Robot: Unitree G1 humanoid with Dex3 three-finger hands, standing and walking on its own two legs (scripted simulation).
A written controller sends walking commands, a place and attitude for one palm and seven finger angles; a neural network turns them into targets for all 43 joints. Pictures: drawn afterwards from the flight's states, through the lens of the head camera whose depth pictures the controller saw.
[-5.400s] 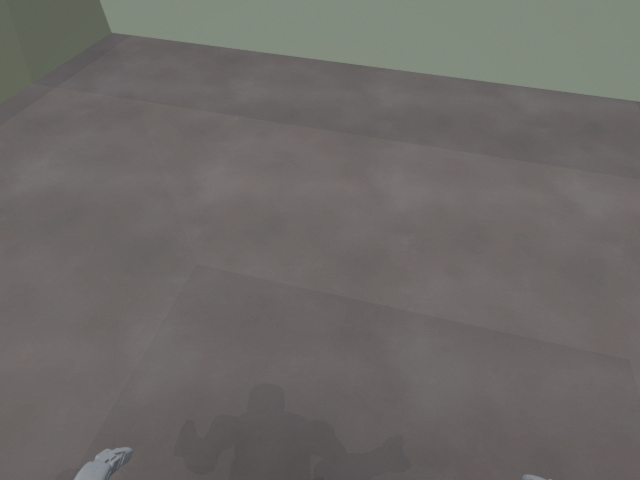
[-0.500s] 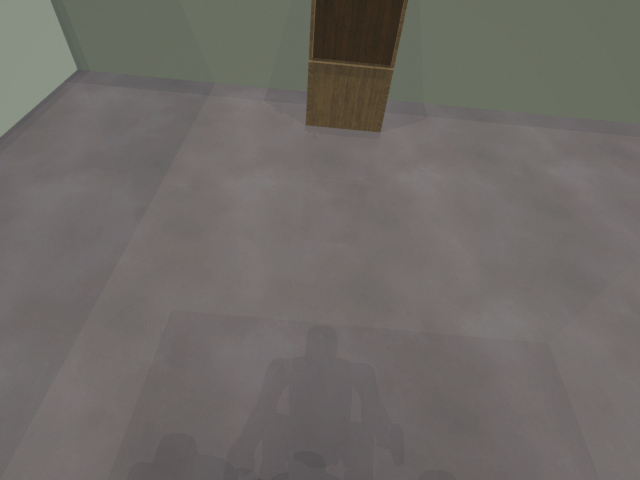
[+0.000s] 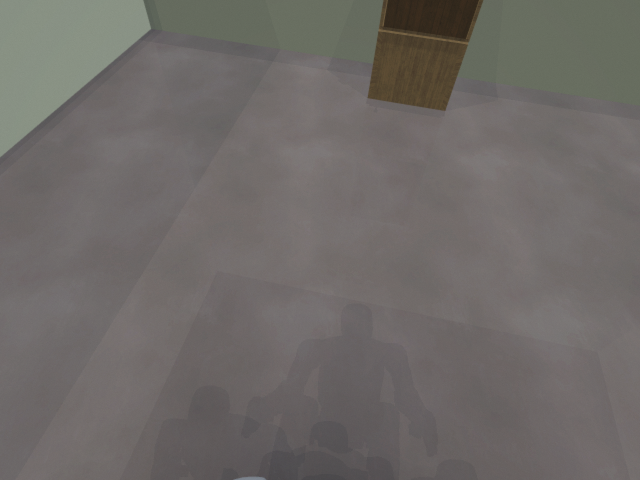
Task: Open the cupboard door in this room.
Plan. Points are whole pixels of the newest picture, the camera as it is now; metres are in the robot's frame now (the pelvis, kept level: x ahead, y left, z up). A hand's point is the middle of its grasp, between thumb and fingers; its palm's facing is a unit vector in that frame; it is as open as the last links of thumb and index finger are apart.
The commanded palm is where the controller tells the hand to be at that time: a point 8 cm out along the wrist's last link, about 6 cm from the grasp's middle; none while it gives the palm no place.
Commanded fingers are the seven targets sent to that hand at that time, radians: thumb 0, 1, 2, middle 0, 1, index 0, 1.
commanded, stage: turn or walk to find it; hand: left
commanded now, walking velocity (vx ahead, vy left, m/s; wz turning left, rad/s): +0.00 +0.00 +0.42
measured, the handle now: out of the picture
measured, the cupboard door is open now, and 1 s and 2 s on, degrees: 0 0 0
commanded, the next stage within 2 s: stand and wait in 0.12 s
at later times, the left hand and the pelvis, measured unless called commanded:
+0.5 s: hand out of the picture +0.04 +0.19 -0.15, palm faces +0.10 -0.96 -0.25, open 7.4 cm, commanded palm none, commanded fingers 0.00 0.90 0.90 -0.20 -0.30 -0.20 -0.30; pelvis -0.01 +0.00 +0.01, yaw +5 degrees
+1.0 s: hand out of the picture -0.05 +0.24 -0.16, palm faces +0.32 -0.91 -0.25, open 7.4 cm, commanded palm none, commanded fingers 0.00 0.90 0.90 -0.20 -0.30 -0.20 -0.30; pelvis -0.03 +0.03 +0.01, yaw +16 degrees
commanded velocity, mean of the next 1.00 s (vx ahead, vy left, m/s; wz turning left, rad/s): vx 0.00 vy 0.00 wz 0.25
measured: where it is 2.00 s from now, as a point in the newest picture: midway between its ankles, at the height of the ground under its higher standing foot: outside the picture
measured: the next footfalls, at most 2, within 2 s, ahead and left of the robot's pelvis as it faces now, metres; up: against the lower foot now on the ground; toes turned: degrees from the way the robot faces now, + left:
right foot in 0.46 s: +0.02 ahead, -0.12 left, +0.00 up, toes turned +1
left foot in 0.84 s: -0.02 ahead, +0.14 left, +0.00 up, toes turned +18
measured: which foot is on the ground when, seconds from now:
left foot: down 0.00-0.48, up 0.50-0.82, down 0.84-1.00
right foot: down 0.00-0.02, up 0.04-0.44, down 0.46-0.84, up 0.86-1.00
